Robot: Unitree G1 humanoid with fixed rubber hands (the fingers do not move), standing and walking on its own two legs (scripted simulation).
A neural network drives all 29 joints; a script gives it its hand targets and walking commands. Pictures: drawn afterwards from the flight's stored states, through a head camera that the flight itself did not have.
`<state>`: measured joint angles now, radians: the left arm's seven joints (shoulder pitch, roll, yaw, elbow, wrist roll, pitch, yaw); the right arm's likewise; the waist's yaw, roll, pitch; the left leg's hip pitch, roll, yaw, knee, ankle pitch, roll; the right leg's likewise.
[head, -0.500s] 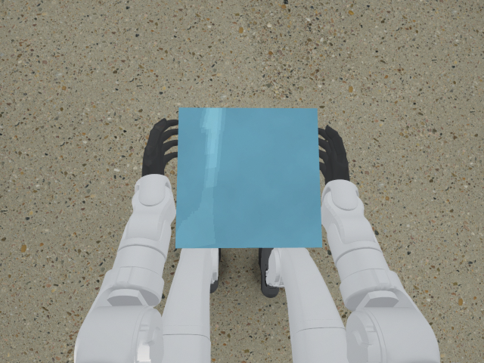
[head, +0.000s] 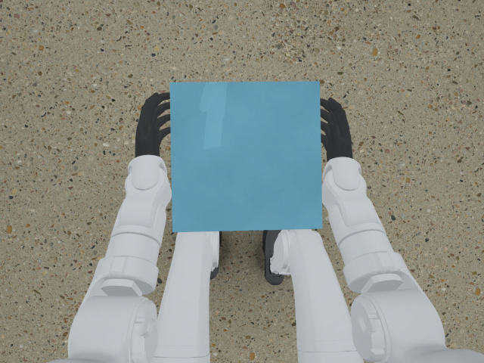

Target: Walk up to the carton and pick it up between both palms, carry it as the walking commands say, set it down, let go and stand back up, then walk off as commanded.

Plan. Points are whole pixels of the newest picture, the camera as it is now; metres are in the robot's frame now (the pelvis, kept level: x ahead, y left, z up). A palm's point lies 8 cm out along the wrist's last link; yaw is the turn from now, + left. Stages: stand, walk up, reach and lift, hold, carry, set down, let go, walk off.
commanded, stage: set down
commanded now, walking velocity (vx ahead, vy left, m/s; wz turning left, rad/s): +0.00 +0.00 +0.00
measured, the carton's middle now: (243, 162) +0.38 +0.02 -0.23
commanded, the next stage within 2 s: none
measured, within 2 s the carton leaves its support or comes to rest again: neither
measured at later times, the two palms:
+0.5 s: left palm (160, 132) +0.43 +0.17 -0.23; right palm (320, 138) +0.43 -0.13 -0.23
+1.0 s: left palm (171, 123) +0.46 +0.17 -0.32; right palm (307, 130) +0.46 -0.13 -0.32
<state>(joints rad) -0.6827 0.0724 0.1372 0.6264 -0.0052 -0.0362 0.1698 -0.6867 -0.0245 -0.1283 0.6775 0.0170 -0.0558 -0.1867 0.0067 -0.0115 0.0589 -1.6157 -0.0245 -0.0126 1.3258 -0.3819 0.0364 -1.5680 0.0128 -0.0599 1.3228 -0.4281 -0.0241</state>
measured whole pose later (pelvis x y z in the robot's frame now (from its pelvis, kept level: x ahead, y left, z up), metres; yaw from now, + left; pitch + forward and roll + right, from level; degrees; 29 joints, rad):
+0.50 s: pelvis -0.03 +0.00 -0.09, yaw -1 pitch +41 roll -4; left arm -0.95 0.15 0.14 0.78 -0.02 0.05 0.17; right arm -0.92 -0.08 -0.14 0.76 0.05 0.05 -0.21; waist 0.01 -0.01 0.07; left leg -1.92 -0.02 -0.01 1.64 -0.43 0.04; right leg -1.86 0.03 -0.06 1.64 -0.49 -0.02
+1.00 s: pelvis -0.03 +0.00 -0.14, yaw -1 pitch +37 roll -3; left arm -1.18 0.24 0.14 0.84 -0.09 0.04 0.15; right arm -1.14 -0.14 -0.14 0.79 0.11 0.06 -0.24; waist 0.02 -0.01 0.32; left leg -2.01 -0.02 -0.01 1.86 -0.49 0.04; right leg -1.96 0.05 -0.06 1.87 -0.55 -0.02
